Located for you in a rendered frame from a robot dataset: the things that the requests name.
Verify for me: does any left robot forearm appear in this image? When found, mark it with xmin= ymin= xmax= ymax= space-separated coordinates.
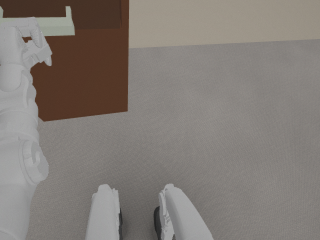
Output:
xmin=0 ymin=63 xmax=40 ymax=145

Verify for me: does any robot left hand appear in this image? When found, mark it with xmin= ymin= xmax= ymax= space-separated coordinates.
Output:
xmin=0 ymin=17 xmax=52 ymax=72

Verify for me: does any robot left upper arm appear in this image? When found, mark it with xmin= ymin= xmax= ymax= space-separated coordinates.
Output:
xmin=0 ymin=139 xmax=49 ymax=240

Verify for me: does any cabinet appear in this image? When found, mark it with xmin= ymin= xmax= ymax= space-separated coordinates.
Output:
xmin=22 ymin=0 xmax=129 ymax=122

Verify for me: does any robot thigh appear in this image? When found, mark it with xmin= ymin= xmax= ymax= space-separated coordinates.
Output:
xmin=158 ymin=187 xmax=214 ymax=240
xmin=84 ymin=188 xmax=120 ymax=240

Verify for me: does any right robot thigh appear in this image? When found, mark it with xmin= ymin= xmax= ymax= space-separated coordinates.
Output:
xmin=158 ymin=187 xmax=214 ymax=240

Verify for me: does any handle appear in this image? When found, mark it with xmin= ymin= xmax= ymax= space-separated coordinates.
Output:
xmin=0 ymin=6 xmax=75 ymax=37

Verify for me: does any left robot thigh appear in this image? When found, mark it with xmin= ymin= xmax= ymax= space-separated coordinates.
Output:
xmin=84 ymin=188 xmax=120 ymax=240

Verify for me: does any drawer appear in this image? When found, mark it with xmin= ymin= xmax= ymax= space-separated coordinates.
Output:
xmin=0 ymin=0 xmax=121 ymax=30

